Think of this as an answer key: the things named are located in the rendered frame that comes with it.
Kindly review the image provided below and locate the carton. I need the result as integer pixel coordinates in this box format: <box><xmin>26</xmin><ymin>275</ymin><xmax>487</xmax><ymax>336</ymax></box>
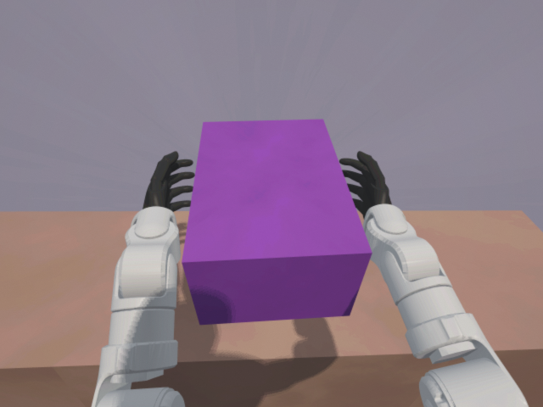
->
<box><xmin>182</xmin><ymin>119</ymin><xmax>372</xmax><ymax>325</ymax></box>

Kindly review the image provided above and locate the right robot hand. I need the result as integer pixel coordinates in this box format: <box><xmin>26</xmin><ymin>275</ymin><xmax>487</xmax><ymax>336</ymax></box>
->
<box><xmin>339</xmin><ymin>151</ymin><xmax>392</xmax><ymax>219</ymax></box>

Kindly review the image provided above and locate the left robot hand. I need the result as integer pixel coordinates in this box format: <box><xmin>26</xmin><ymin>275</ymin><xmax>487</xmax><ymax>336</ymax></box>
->
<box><xmin>143</xmin><ymin>151</ymin><xmax>195</xmax><ymax>212</ymax></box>

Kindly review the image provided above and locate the pedestal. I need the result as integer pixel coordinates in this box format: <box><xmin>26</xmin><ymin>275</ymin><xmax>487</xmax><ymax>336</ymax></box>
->
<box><xmin>0</xmin><ymin>210</ymin><xmax>543</xmax><ymax>407</ymax></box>

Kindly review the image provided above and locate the right robot forearm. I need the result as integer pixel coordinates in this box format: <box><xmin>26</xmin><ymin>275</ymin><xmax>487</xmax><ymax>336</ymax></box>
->
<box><xmin>363</xmin><ymin>203</ymin><xmax>529</xmax><ymax>407</ymax></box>

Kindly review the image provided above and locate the left robot forearm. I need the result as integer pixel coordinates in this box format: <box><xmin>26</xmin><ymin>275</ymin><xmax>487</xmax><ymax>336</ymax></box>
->
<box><xmin>92</xmin><ymin>206</ymin><xmax>181</xmax><ymax>407</ymax></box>

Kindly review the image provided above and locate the left robot upper arm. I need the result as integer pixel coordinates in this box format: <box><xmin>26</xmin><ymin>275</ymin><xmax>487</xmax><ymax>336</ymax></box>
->
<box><xmin>97</xmin><ymin>387</ymin><xmax>185</xmax><ymax>407</ymax></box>

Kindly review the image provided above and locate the right robot upper arm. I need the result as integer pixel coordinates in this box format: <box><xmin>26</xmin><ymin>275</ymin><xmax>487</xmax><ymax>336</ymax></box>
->
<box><xmin>419</xmin><ymin>358</ymin><xmax>525</xmax><ymax>407</ymax></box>

